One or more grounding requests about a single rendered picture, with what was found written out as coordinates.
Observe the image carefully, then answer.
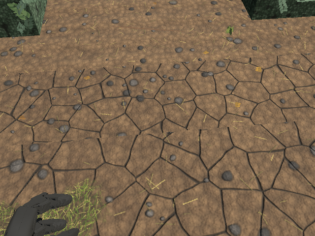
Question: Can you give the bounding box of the robot left hand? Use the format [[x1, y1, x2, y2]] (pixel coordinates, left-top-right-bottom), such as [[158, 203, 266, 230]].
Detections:
[[2, 192, 80, 236]]

